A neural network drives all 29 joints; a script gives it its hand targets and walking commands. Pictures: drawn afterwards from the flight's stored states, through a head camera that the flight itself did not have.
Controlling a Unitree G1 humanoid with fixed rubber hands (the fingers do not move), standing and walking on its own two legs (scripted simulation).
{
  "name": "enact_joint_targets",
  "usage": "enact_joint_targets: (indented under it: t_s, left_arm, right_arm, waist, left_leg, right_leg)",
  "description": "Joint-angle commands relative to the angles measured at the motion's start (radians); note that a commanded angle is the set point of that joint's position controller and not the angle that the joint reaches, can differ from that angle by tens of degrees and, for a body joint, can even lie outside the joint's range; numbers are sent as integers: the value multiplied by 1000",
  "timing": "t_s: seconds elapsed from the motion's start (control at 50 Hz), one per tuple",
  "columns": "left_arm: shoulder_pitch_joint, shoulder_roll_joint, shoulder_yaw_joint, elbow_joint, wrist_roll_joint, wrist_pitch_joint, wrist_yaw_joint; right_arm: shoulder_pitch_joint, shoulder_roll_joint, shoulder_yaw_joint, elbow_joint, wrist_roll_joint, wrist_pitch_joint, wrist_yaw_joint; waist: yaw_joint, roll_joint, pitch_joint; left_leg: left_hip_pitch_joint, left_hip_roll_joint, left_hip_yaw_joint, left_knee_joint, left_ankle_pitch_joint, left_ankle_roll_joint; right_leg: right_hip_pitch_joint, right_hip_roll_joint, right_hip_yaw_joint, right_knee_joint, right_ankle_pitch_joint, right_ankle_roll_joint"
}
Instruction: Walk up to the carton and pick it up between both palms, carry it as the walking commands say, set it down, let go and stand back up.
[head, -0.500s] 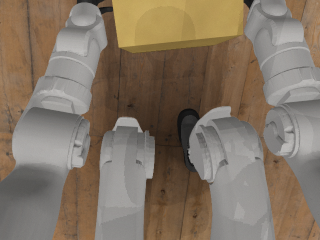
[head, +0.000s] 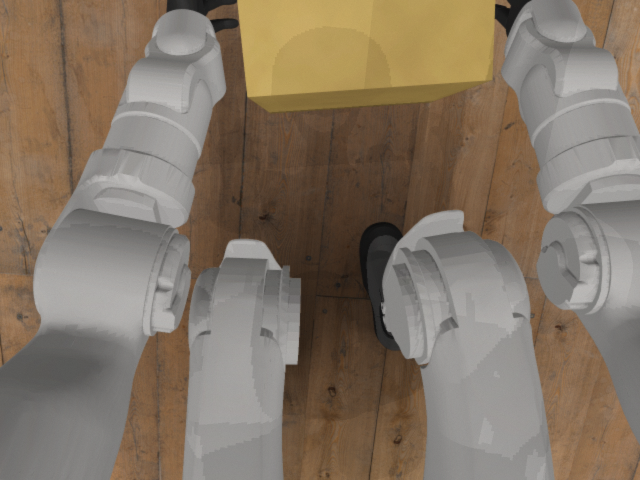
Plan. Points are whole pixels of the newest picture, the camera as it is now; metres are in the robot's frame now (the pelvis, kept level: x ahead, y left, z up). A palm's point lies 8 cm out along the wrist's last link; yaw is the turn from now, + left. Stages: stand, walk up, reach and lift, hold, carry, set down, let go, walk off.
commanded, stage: set down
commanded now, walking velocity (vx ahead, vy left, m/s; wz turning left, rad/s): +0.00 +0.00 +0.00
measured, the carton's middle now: out of the picture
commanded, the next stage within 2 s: none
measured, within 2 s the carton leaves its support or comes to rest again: neither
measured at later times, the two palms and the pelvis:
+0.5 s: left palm (188, 20) +0.54 +0.07 -0.19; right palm (530, 3) +0.51 -0.25 -0.18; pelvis +0.00 -0.01 -0.01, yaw +1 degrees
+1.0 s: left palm (187, 15) +0.55 +0.08 -0.20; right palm out of the picture +0.51 -0.25 -0.19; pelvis +0.01 +0.00 -0.02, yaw +0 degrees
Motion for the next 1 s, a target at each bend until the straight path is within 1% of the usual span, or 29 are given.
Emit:
enact_joint_targets:
  t_s: [0.0, 0.06, 0.08, 0.1, 0.12, 0.2, 0.22, 0.3, 0.34, 0.36, 0.4, 0.44, 0.54, 0.58, 0.6, 0.64, 0.68, 0.7, 0.72, 0.74, 0.82, 0.84, 0.9, 0.92, 0.98]
  left_arm:
    - [-796, -875, -161, -427, -54, -107, -257]
    - [-774, -887, -153, -412, -49, -110, -266]
    - [-773, -886, -152, -413, -48, -111, -269]
    - [-770, -887, -147, -404, -46, -112, -272]
    - [-751, -895, -146, -391, -43, -111, -277]
    - [-737, -877, -136, -375, -30, -111, -288]
    - [-730, -873, -124, -360, -24, -109, -291]
    - [-700, -860, -102, -320, 0, -104, -305]
    - [-688, -857, -97, -311, 8, -101, -311]
    - [-687, -848, -93, -308, 14, -102, -313]
    - [-672, -850, -89, -299, 18, -99, -318]
    - [-659, -844, -83, -290, 25, -95, -323]
    - [-622, -837, -74, -275, 40, -89, -329]
    - [-611, -830, -74, -267, 44, -86, -330]
    - [-608, -824, -68, -263, 48, -84, -330]
    - [-598, -826, -69, -261, 51, -82, -332]
    - [-598, -817, -69, -263, 58, -81, -331]
    - [-591, -821, -68, -259, 58, -78, -331]
    - [-590, -820, -66, -257, 63, -78, -332]
    - [-584, -815, -64, -259, 65, -78, -331]
    - [-553, -816, -65, -249, 71, -76, -327]
    - [-540, -809, -61, -248, 75, -77, -324]
    - [-520, -782, -58, -253, 73, -83, -313]
    - [-504, -768, -54, -250, 75, -85, -308]
    - [-481, -717, -47, -249, 71, -92, -291]
  right_arm:
    - [-763, 778, 217, -291, 55, -58, 274]
    - [-749, 792, 215, -287, 47, -60, 281]
    - [-742, 796, 216, -277, 46, -59, 283]
    - [-732, 796, 214, -267, 41, -59, 285]
    - [-724, 792, 215, -268, 35, -59, 286]
    - [-695, 800, 206, -251, 27, -54, 292]
    - [-693, 798, 206, -242, 24, -52, 295]
    - [-685, 798, 197, -220, 17, -47, 306]
    - [-665, 795, 190, -206, 11, -45, 311]
    - [-658, 800, 189, -193, 11, -43, 313]
    - [-653, 789, 182, -194, 6, -43, 319]
    - [-637, 784, 174, -177, -1, -40, 324]
    - [-612, 776, 169, -164, -9, -36, 340]
    - [-596, 772, 164, -149, -12, -34, 345]
    - [-606, 770, 165, -154, -11, -33, 348]
    - [-589, 765, 155, -144, -18, -32, 353]
    - [-581, 758, 153, -141, -18, -33, 358]
    - [-583, 757, 154, -140, -17, -31, 360]
    - [-577, 755, 149, -139, -19, -32, 361]
    - [-570, 759, 147, -135, -21, -30, 363]
    - [-550, 737, 138, -135, -21, -34, 369]
    - [-552, 728, 136, -138, -20, -36, 369]
    - [-517, 695, 123, -130, -25, -41, 364]
    - [-511, 674, 122, -130, -26, -45, 360]
    - [-475, 620, 107, -125, -29, -53, 348]
  waist:
    - [-93, 71, -1522]
    - [-101, 56, -1501]
    - [-99, 58, -1487]
    - [-105, 47, -1478]
    - [-108, 47, -1459]
    - [-101, 46, -1398]
    - [-100, 43, -1365]
    - [-84, 50, -1272]
    - [-86, 51, -1228]
    - [-80, 46, -1213]
    - [-80, 57, -1182]
    - [-85, 55, -1151]
    - [-78, 56, -1087]
    - [-80, 54, -1066]
    - [-70, 51, -1057]
    - [-80, 54, -1037]
    - [-74, 62, -1025]
    - [-78, 58, -1025]
    - [-74, 69, -1015]
    - [-73, 62, -1012]
    - [-75, 80, -1004]
    - [-69, 81, -1004]
    - [-83, 76, -1018]
    - [-81, 75, -1027]
    - [-88, 70, -1042]
  left_leg:
    - [381, 25, -7, -233, 382, 22]
    - [357, 25, -8, -224, 395, 24]
    - [342, 25, -7, -223, 391, 24]
    - [334, 24, -7, -220, 388, 24]
    - [317, 22, -7, -216, 390, 24]
    - [275, 26, -4, -212, 361, 26]
    - [258, 26, -3, -212, 341, 29]
    - [207, 31, 1, -208, 302, 36]
    - [184, 32, 1, -207, 284, 35]
    - [172, 34, 4, -203, 274, 36]
    - [166, 35, 2, -204, 270, 36]
    - [161, 38, -2, -203, 258, 37]
    - [152, 41, -8, -202, 236, 39]
    - [156, 43, -15, -203, 228, 40]
    - [159, 44, -14, -200, 235, 40]
    - [161, 44, -20, -202, 226, 41]
    - [165, 46, -21, -204, 226, 39]
    - [168, 46, -22, -199, 222, 39]
    - [167, 45, -21, -199, 227, 39]
    - [172, 46, -26, -200, 231, 40]
    - [213, 48, -35, -199, 253, 37]
    - [219, 46, -32, -195, 267, 36]
    - [238, 48, -37, -190, 294, 35]
    - [245, 46, -38, -188, 307, 31]
    - [251, 47, -38, -183, 329, 27]
  right_leg:
    - [780, 65, 22, -122, 438, -12]
    - [785, 66, 24, -115, 460, -13]
    - [778, 65, 25, -112, 458, -13]
    - [779, 65, 26, -114, 457, -14]
    - [778, 65, 28, -113, 461, -14]
    - [767, 67, 37, -113, 444, -15]
    - [755, 66, 39, -118, 422, -15]
    - [714, 65, 45, -117, 384, -16]
    - [705, 64, 49, -120, 367, -19]
    - [696, 64, 52, -119, 359, -19]
    - [673, 64, 50, -117, 347, -20]
    - [656, 61, 48, -115, 329, -20]
    - [617, 59, 50, -112, 292, -20]
    - [600, 57, 47, -105, 280, -20]
    - [594, 55, 51, -106, 278, -18]
    - [575, 54, 46, -102, 264, -18]
    - [563, 53, 45, -98, 262, -18]
    - [558, 49, 44, -97, 253, -19]
    - [550, 51, 46, -98, 254, -20]
    - [548, 49, 44, -93, 258, -18]
    - [517, 45, 34, -81, 258, -18]
    - [511, 44, 33, -80, 261, -16]
    - [512, 43, 25, -72, 283, -14]
    - [522, 41, 24, -71, 295, -14]
    - [542, 39, 21, -71, 320, -12]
